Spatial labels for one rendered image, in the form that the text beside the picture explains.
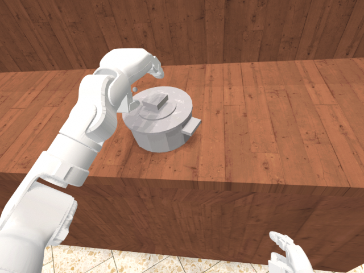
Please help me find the right robot hand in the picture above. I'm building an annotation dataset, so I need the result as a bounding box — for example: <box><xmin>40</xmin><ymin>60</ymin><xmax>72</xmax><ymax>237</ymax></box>
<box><xmin>268</xmin><ymin>231</ymin><xmax>313</xmax><ymax>273</ymax></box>

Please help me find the knob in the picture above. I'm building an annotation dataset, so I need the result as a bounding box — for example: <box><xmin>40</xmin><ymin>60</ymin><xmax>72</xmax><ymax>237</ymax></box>
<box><xmin>142</xmin><ymin>91</ymin><xmax>168</xmax><ymax>110</ymax></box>

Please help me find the table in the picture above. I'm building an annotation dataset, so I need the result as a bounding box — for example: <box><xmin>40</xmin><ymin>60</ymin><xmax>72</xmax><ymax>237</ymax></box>
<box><xmin>0</xmin><ymin>0</ymin><xmax>364</xmax><ymax>273</ymax></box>

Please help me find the robot left upper arm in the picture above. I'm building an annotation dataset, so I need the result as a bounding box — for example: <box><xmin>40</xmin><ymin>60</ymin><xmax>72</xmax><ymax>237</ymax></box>
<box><xmin>0</xmin><ymin>181</ymin><xmax>78</xmax><ymax>273</ymax></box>

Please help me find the pot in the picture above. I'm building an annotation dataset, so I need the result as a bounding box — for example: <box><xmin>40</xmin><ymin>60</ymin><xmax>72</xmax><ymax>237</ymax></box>
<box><xmin>131</xmin><ymin>114</ymin><xmax>201</xmax><ymax>153</ymax></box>

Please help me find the lid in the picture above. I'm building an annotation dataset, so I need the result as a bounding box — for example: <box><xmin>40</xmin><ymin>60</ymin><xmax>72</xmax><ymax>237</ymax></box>
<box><xmin>122</xmin><ymin>86</ymin><xmax>193</xmax><ymax>135</ymax></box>

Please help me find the robot left forearm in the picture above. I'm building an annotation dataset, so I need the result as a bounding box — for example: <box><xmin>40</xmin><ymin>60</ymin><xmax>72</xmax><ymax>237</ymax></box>
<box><xmin>0</xmin><ymin>65</ymin><xmax>130</xmax><ymax>230</ymax></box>

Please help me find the left robot hand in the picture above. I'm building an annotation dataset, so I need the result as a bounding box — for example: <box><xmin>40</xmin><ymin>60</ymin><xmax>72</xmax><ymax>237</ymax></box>
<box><xmin>100</xmin><ymin>48</ymin><xmax>164</xmax><ymax>113</ymax></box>

